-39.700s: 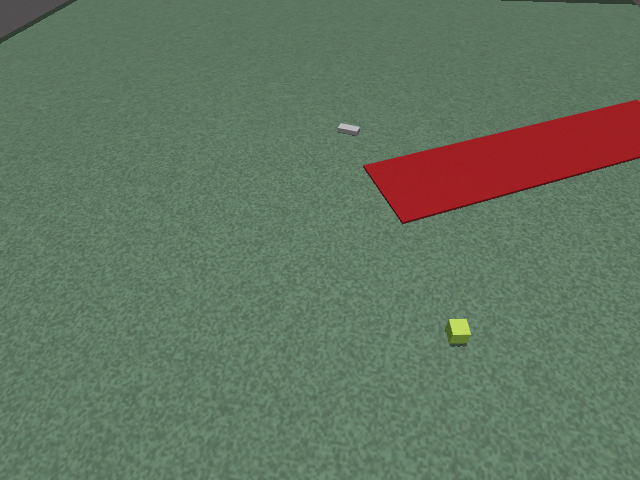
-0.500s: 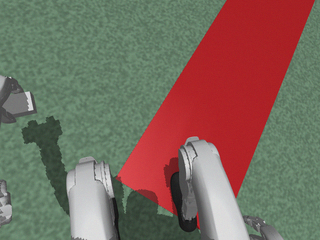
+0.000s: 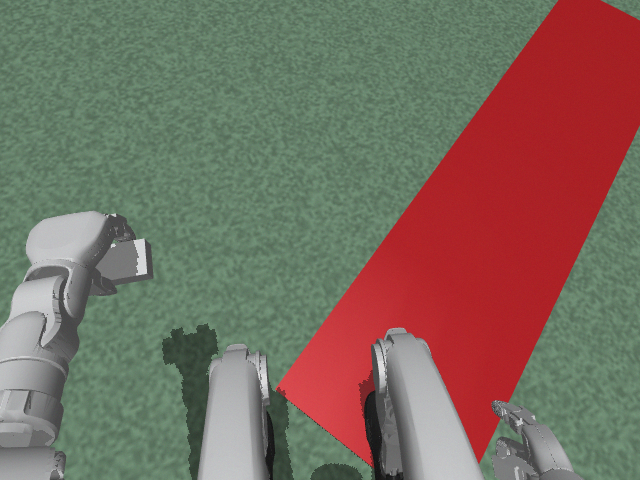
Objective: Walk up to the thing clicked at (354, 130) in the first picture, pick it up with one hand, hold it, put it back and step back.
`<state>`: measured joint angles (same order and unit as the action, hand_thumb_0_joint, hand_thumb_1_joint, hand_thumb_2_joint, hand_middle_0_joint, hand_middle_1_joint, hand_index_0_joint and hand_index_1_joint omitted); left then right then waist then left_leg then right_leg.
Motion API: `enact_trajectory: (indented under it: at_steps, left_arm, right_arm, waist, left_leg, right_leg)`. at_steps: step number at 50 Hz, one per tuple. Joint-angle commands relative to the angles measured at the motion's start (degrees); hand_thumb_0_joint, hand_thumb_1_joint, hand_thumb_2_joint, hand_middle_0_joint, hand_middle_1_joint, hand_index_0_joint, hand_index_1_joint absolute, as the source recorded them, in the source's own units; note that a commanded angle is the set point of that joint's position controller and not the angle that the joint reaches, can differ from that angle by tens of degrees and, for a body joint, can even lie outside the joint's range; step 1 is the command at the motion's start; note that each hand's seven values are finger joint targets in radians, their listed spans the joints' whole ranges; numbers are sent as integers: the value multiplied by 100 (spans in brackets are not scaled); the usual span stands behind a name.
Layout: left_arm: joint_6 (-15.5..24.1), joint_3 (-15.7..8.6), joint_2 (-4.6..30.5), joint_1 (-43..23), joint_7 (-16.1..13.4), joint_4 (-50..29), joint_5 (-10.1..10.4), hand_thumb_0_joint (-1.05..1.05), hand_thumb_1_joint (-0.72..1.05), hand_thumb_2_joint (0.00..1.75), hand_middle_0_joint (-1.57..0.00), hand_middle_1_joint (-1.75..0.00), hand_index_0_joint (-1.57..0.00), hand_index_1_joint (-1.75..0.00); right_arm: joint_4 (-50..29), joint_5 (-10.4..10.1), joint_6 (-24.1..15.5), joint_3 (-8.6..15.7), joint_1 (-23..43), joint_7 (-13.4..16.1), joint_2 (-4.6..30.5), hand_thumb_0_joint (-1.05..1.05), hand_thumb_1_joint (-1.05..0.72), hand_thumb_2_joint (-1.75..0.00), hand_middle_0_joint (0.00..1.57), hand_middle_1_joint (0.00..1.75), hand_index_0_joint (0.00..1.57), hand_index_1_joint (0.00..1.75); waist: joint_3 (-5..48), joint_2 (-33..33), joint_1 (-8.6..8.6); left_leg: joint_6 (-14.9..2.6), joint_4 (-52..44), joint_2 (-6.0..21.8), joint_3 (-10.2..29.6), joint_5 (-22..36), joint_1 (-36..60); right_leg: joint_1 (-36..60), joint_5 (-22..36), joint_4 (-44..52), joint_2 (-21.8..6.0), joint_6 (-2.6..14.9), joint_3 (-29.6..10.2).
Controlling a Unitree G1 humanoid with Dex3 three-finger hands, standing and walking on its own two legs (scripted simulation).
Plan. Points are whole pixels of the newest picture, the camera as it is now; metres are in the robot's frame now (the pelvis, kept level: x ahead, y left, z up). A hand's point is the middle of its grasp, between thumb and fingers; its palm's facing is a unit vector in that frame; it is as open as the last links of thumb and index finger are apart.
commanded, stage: lift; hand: left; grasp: from above
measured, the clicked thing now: (105, 266) +0.42 +0.30 -0.12
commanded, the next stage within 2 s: hold in 0.86 s
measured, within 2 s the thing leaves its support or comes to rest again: neither
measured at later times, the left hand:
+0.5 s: hand (38, 265) +0.34 +0.26 +0.09, palm faces -0.41 -0.12 -0.90, open 8.0 cm
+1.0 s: hand out of the picture +0.36 +0.25 +0.16, palm faces -0.43 -0.12 -0.90, open 7.9 cm
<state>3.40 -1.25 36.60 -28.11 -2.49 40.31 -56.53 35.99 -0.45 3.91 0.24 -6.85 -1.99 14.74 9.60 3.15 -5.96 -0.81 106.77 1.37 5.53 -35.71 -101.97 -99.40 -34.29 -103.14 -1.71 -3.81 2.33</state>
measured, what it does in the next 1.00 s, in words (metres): rises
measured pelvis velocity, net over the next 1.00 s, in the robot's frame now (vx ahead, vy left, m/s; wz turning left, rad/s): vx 0.06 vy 0.01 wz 0.03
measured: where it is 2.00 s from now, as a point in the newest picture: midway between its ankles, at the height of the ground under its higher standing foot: (323, 472)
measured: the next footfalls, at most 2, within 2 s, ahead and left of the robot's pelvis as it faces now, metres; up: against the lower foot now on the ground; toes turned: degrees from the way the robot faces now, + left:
none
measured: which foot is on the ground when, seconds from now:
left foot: down 0.00-1.00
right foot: down 0.00-1.00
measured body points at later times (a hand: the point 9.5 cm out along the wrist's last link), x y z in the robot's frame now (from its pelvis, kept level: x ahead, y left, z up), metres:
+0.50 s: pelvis +0.03 -0.01 +0.17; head +0.10 +0.01 +0.61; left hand +0.36 +0.26 +0.15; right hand +0.15 -0.27 +0.05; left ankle +0.08 +0.11 -0.47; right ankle +0.10 -0.15 -0.46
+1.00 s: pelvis +0.06 +0.01 +0.24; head +0.11 +0.01 +0.69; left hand +0.38 +0.26 +0.21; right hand +0.18 -0.25 +0.12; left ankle +0.08 +0.11 -0.47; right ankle +0.10 -0.15 -0.46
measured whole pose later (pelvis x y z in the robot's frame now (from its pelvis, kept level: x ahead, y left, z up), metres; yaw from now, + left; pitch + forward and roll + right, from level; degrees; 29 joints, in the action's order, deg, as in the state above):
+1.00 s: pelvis +0.06 +0.01 +0.24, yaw +1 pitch +8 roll -2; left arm -4.2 11.0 22.4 -16.9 -7.8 45.8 -55.1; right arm 42.3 -2.5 -1.4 1.8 -13.4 2.4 13.2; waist 4.0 2.7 -1.9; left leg -0.7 46.1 2.7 -1.1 -20.9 -33.8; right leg -34.5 -19.6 -45.6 -1.0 -3.1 -0.9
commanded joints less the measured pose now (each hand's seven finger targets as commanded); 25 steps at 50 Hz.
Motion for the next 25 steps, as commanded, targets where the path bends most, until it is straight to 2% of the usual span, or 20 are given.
enact_trajectory:
  at_steps: [1, 2, 4, 7, 8, 10, 11, 12, 15, 16, 18, 19, 23, 24, 25]
  left_arm:
    - [-257, -268, 1118, -954, -126, -1302, 244, 0, 81, 33, -107, -46, -113, -40]
    - [-297, -336, 1195, -824, -132, -1433, 254, 0, 77, 32, -105, -43, -110, -38]
    - [-352, -255, 1025, -487, -85, -1468, 314, 0, 78, 30, -105, -41, -111, -36]
    - [-364, -169, 996, -589, -97, -1672, 257, 0, 76, 26, -104, -39, -109, -34]
    - [-349, -262, 1060, -619, -127, -1647, 291, 0, 76, 27, -103, -41, -109, -35]
    - [-294, -103, 864, -700, -160, -1654, 269, 0, 73, 25, -102, -40, -107, -34]
    - [-264, 0, 736, -639, -182, -1652, 219, 0, 71, 22, -100, -38, -105, -32]
    - [-243, -102, 818, -581, -221, -1505, 189, 0, 70, 20, -98, -40, -104, -34]
    - [-231, 66, 539, -598, -358, -1391, 179, 0, 69, 22, -97, -41, -103, -35]
    - [-253, 19, 570, -509, -430, -1222, 148, 0, 69, 21, -98, -39, -104, -33]
    - [-280, 178, 327, -496, -528, -1103, 140, 0, 70, 24, -99, -39, -104, -34]
    - [-298, 160, 407, -633, -586, -1155, 94, 0, 70, 24, -99, -41, -105, -35]
    - [-388, 361, 158, -572, -695, -801, 47, 0, 75, 22, -103, -38, -109, -32]
    - [-415, 485, 20, -650, -701, -684, 58, 0, 75, 23, -103, -38, -109, -32]
    - [-450, 458, 78, -619, -723, -609, 54, 0, 76, 24, -103, -40, -109, -34]
  right_arm:
    - [-354, -42, -101, 455, -606, 206, 1072, 0, -89, -89, 20, 30, 20, 30]
    - [-381, -53, -117, 437, -595, 237, 1046, 0, -89, -89, 20, 30, 20, 30]
    - [-360, -74, -154, 419, -538, 291, 1000, 0, -89, -89, 20, 30, 20, 30]
    - [-383, -122, -225, 393, -496, 374, 930, 0, -89, -89, 20, 30, 20, 30]
    - [-381, -124, -266, 400, -471, 403, 944, 0, -89, -90, 20, 30, 20, 30]
    - [-350, -125, -358, 370, -485, 465, 906, 0, -89, -90, 20, 30, 20, 30]
    - [-348, -139, -406, 362, -541, 501, 890, 0, -89, -90, 20, 30, 20, 30]
    - [-289, -135, -454, 370, -556, 528, 898, 0, -89, -90, 20, 30, 20, 30]
    - [-227, -131, -568, 382, -575, 571, 851, 0, -89, -90, 20, 30, 20, 30]
    - [-186, -139, -600, 377, -562, 571, 839, 0, -89, -90, 20, 30, 20, 30]
    - [-132, -155, -668, 383, -569, 577, 824, 0, -89, -89, 20, 30, 20, 30]
    - [-103, -149, -688, 399, -592, 576, 827, 0, -89, -90, 20, 30, 20, 30]
    - [-3, -154, -762, 397, -610, 590, 775, 0, -89, -90, 20, 30, 20, 30]
    - [7, -155, -782, 412, -640, 595, 777, 0, -89, -90, 20, 30, 20, 30]
    - [13, -157, -785, 419, -635, 598, 757, 0, -89, -90, 20, 30, 20, 30]
  waist:
    - [3169, 824, 24]
    - [3146, 721, 85]
    - [2824, 673, 118]
    - [2505, 526, 104]
    - [2464, 445, 120]
    - [2226, 510, 95]
    - [2187, 511, 82]
    - [2137, 462, 121]
    - [2005, 467, 114]
    - [1900, 383, 173]
    - [1736, 426, 171]
    - [1764, 454, 202]
    - [1527, 263, 198]
    - [1510, 236, 149]
    - [1449, 179, 204]
  left_leg:
    - [-68, -2416, -7, -35, 656, 3438]
    - [-78, -2531, -30, -121, 614, 3470]
    - [-52, -2844, -15, -91, 527, 3613]
    - [-54, -3258, 12, -107, 328, 3893]
    - [-62, -3414, 10, -84, 229, 3978]
    - [-38, -3733, 25, -47, 140, 4246]
    - [-23, -3872, 12, -50, 202, 4447]
    - [-11, -3976, 15, -50, 242, 4569]
    - [12, -4363, 11, -80, 333, 5003]
    - [13, -4460, -3, -105, 405, 5092]
    - [40, -4700, -10, -130, 461, 5332]
    - [41, -4786, -14, -185, 546, 5457]
    - [51, -5101, -62, -331, 919, 5825]
    - [61, -5204, -59, -341, 1026, 5972]
    - [61, -5287, -78, -382, 1165, 6048]
  right_leg:
    - [2254, 898, 1802, 301, 423, 268]
    - [2585, 868, 2015, 303, 431, 225]
    - [2796, 811, 2228, 299, 432, 196]
    - [3255, 677, 2675, 332, 432, 149]
    - [3385, 605, 2824, 332, 427, 121]
    - [3566, 580, 3051, 332, 421, 86]
    - [3719, 617, 3195, 340, 428, 66]
    - [3831, 625, 3328, 335, 427, 37]
    - [4263, 679, 3776, 341, 422, -12]
    - [4436, 689, 3911, 339, 428, -26]
    - [4595, 730, 4143, 348, 432, -42]
    - [4781, 771, 4292, 344, 436, -63]
    - [5261, 975, 4799, 373, 434, -121]
    - [5338, 1085, 4885, 375, 434, -120]
    - [5468, 1154, 5026, 384, 439, -139]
